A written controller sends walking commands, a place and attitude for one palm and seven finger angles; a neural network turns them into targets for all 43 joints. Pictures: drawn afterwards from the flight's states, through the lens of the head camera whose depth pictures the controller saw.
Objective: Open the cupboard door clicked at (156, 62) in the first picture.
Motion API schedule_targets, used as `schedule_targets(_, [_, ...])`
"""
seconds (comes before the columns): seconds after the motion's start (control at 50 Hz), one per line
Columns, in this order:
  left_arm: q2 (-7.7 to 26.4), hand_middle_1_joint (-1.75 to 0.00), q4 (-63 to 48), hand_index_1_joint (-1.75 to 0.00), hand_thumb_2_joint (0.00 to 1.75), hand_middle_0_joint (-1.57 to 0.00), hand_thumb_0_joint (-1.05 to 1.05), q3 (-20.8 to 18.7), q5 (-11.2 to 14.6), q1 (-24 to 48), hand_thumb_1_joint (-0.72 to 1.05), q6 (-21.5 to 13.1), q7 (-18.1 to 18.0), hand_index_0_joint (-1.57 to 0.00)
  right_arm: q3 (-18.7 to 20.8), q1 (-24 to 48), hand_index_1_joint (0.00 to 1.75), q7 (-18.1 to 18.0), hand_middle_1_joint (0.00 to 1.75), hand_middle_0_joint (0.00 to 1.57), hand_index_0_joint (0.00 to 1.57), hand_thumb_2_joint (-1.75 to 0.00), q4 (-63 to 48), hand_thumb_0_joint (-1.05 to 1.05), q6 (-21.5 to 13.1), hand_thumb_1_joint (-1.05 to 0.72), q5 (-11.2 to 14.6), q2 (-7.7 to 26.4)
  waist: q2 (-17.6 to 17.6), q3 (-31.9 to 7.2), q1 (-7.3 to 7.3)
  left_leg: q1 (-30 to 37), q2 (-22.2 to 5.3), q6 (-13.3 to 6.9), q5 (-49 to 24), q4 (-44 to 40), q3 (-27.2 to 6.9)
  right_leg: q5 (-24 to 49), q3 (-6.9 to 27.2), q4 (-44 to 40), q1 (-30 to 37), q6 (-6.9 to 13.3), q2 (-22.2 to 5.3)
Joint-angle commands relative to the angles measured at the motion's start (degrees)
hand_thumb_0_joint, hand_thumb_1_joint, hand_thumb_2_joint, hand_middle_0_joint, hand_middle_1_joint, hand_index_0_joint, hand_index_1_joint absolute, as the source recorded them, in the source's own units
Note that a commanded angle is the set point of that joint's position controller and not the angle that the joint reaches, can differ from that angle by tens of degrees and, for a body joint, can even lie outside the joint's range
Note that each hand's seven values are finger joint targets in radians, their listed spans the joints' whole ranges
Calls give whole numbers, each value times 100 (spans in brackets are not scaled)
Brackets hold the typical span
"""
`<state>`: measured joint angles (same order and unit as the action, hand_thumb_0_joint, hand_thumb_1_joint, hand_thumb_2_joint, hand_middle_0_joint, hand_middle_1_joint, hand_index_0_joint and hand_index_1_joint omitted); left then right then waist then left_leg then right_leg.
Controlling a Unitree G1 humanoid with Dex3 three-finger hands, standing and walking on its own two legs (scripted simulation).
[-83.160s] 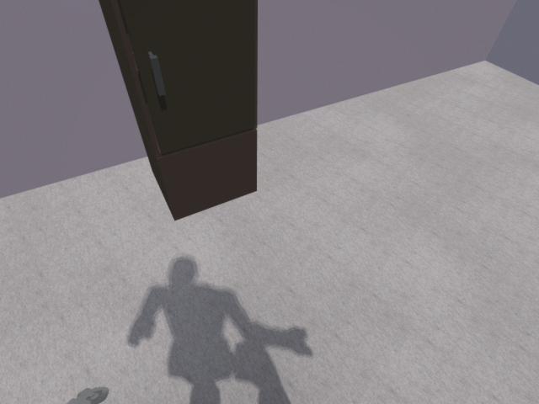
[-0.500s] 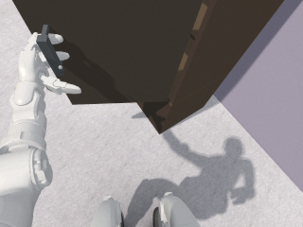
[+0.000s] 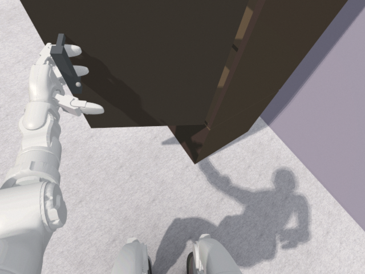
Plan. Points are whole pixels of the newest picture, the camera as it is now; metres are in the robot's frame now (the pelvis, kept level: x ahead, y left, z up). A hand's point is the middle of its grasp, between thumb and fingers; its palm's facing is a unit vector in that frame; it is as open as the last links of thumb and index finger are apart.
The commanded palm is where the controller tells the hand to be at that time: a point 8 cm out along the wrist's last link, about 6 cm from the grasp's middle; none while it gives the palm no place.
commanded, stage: close the thumb around the handle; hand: left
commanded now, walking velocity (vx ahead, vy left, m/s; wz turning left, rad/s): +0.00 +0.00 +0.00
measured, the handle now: (69, 65) +0.55 +0.22 +0.06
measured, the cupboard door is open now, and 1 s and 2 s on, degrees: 61 66 100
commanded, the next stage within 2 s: pull the door open along its arc in 0.58 s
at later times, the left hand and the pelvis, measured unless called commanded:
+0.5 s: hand (80, 82) +0.51 +0.19 +0.06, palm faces +0.02 -1.00 -0.01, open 5.8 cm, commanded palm +0.49 +0.23 +0.07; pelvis +0.00 +0.00 +0.00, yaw +0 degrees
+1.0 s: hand (80, 93) +0.48 +0.18 +0.06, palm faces +0.00 -1.00 -0.01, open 5.5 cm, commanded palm +0.43 +0.23 +0.07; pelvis +0.02 +0.00 +0.01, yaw -1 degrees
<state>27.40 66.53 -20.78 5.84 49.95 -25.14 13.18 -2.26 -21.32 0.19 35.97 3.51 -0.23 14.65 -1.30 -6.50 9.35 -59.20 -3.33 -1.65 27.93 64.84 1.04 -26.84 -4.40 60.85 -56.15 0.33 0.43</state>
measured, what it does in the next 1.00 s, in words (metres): stands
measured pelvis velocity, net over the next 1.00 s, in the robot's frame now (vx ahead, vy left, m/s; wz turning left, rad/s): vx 0.02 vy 0.00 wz -0.02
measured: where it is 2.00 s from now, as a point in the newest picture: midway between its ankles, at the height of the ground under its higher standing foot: outside the picture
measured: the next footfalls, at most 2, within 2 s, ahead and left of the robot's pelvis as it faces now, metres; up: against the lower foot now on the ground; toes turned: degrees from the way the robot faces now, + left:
none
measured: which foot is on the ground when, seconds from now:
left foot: down 0.00-1.00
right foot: down 0.00-1.00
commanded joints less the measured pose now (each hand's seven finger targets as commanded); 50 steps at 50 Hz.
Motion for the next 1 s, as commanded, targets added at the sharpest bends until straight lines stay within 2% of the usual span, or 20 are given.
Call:
schedule_targets(0.0, [1072,-124,-1225,-124,47,-33,0,14,30,2529,-11,-428,5,-33,415,-887,30,-101,30,20,20,-90,-270,0,-75,-90,-24,1065,-802,-2713,111,2472,161,39,-2048,-703,-511,1489,194,-673,547,105,234])
schedule_targets(0.06, [1176,-126,-1314,-126,54,-34,0,-56,54,2557,6,-452,27,-34,417,-908,30,-98,30,20,20,-90,-237,0,-71,-90,-30,1082,-889,-2896,81,2632,133,67,-2292,-666,-544,1631,164,-611,546,111,237])
schedule_targets(0.1, [1289,-127,-1317,-127,59,-35,0,-154,45,2451,17,-418,23,-35,423,-913,30,-97,30,20,20,-90,-251,0,-51,-90,-21,1094,-739,-2925,36,2542,144,50,-2262,-677,-524,1666,181,-633,710,103,245])
schedule_targets(0.12, [1179,-128,-1385,-128,61,-35,0,-80,69,2495,23,-427,28,-35,418,-927,30,-100,30,20,20,-90,-260,0,-62,-90,-29,1082,-833,-2966,73,2603,149,35,-2373,-643,-518,1740,182,-614,656,107,250])
schedule_targets(0.22, [1221,-131,-1275,-131,73,-37,0,-90,61,2572,51,-335,8,-37,413,-941,30,-116,30,20,20,-90,-227,0,-41,-90,-16,1088,-688,-2736,140,2402,152,13,-2167,-666,-498,1671,192,-670,678,92,254])
schedule_targets(0.24, [1285,-131,-1224,-131,76,-38,0,-135,47,2521,56,-328,1,-38,412,-936,30,-121,30,20,20,-90,-213,0,-34,-90,-7,1093,-707,-2725,91,2399,149,27,-2184,-678,-512,1672,193,-668,675,97,246])
schedule_targets(0.26, [1074,-132,-1221,-132,78,-38,0,38,58,2575,62,-315,17,-38,407,-909,30,-113,30,20,20,-90,-219,0,-42,-90,-8,1067,-716,-2667,175,2404,152,19,-2150,-672,-502,1658,196,-691,613,83,248])
schedule_targets(0.3, [1241,-133,-1190,-133,83,-39,0,-122,66,2461,73,-319,16,-39,410,-920,30,-112,30,20,20,-90,-235,0,-45,-90,-14,1088,-680,-2678,96,2300,163,21,-2055,-683,-482,1601,207,-701,718,88,245])
schedule_targets(0.36, [1289,-135,-1187,-135,90,-40,0,-135,60,2566,90,-357,15,-40,402,-939,30,-125,30,20,20,-90,-203,0,-52,-90,-22,1087,-658,-2694,128,2324,152,17,-2138,-655,-508,1662,201,-662,685,92,245])
schedule_targets(0.4, [1317,-135,-1158,-135,90,-40,0,-151,63,2539,90,-341,29,-40,402,-938,30,-120,30,20,20,-90,-220,0,-47,-90,-17,1092,-604,-2674,135,2221,162,0,-2049,-649,-472,1645,226,-688,759,83,245])
schedule_targets(0.52, [1367,-135,-1252,-135,90,-40,0,-164,72,2605,90,-356,63,-40,388,-972,30,-134,30,20,20,-90,-221,0,-56,-90,-23,1077,-811,-2766,127,2347,160,3,-2244,-619,-473,1775,222,-644,725,96,249])
schedule_targets(0.54, [1385,-135,-1338,-135,90,-40,0,-198,79,2588,90,-361,58,-40,398,-952,30,-124,30,20,20,-90,-225,0,-57,-90,-22,1079,-894,-2904,90,2438,151,21,-2296,-620,-473,1801,219,-636,732,86,249])
schedule_targets(0.6, [1557,-135,-1188,-135,90,-40,0,-343,85,2399,90,-277,65,-40,391,-948,30,-139,30,20,20,-90,-248,0,-38,-90,-7,1093,-639,-2803,70,2162,165,-4,-2218,-609,-423,1872,252,-665,944,70,249])
schedule_targets(0.62, [1558,-135,-1174,-135,90,-40,0,-343,88,2478,90,-286,62,-40,386,-983,30,-152,30,20,20,-90,-236,0,-39,-90,-11,1090,-581,-2768,124,2140,166,-23,-2240,-597,-426,1911,251,-650,938,69,257])
schedule_targets(0.68, [1432,-135,-1264,-135,90,-40,0,-274,88,2381,90,-289,81,-40,401,-954,30,-131,30,20,20,-90,-252,0,-45,-90,-5,1071,-784,-2864,42,2309,161,17,-2342,-621,-431,1925,236,-654,896,81,249])
schedule_targets(0.8, [1210,-135,-1719,-135,90,-40,0,-242,185,1504,90,-338,113,-40,437,-869,30,-71,30,20,20,-90,-418,0,-13,-90,12,1028,-801,-3112,-208,2569,166,46,-2727,-723,-371,2233,200,-650,1211,94,256])
schedule_targets(0.84, [1125,-135,-1866,-135,90,-40,0,-253,274,1069,90,-323,127,-40,448,-840,30,-48,30,20,20,-90,-478,0,-1,-90,37,1019,-639,-3079,-267,2561,172,33,-2877,-771,-332,2432,193,-685,1400,88,275])
schedule_targets(0.9, [850,-135,-2254,-135,90,-40,0,-120,378,396,90,-259,142,-40,485,-690,30,-22,30,20,20,-90,-637,0,14,-90,91,987,-431,-2908,-358,2397,204,18,-2676,-897,-225,2481,202,-780,1679,79,270])
schedule_targets(0.96, [545,-135,-2783,-135,90,-40,0,-9,511,-558,90,-215,119,-40,515,-556,30,18,30,20,20,-90,-795,0,8,-90,133,942,-429,-2850,-542,2537,210,33,-2941,-1030,-170,2678,176,-831,1894,91,262])
schedule_targets(0.98, [393,-135,-3070,-135,90,-40,0,79,570,-753,90,-208,98,-40,522,-519,30,35,30,20,20,-90,-833,0,-4,-90,138,921,-353,-2855,-548,2590,204,26,-3033,-1071,-167,2784,162,-855,1989,86,261])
